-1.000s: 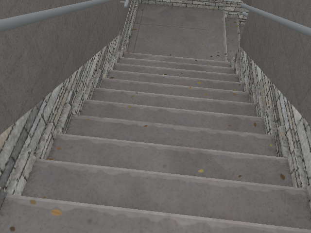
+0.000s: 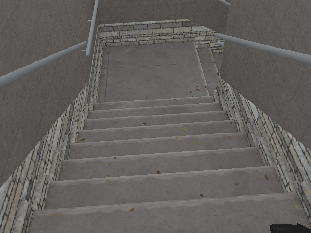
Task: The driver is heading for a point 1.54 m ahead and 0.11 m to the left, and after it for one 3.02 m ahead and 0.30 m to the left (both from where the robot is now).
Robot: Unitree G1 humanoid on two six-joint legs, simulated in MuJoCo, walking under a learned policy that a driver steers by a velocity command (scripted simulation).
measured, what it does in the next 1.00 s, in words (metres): goes down: left foot 0.15 m lower, then right foot 0.15 m lower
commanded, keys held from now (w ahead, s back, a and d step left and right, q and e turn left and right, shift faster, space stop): w+e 0.08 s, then w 0.80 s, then w+q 0.12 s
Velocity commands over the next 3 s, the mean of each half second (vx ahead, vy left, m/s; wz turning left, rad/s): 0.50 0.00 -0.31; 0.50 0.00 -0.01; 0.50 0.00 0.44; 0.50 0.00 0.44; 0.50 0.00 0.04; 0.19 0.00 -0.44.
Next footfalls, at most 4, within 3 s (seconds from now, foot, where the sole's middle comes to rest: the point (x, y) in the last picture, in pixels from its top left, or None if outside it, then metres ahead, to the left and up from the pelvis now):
0.08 left None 0.18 0.15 -0.87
0.70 right None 0.50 -0.14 -1.02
1.26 left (167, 217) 0.80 0.06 -1.17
1.74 right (196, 186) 1.10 -0.13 -1.32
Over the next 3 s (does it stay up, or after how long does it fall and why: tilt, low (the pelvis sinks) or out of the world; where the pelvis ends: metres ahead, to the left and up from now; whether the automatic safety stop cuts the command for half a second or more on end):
stays up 1.48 0.16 -0.86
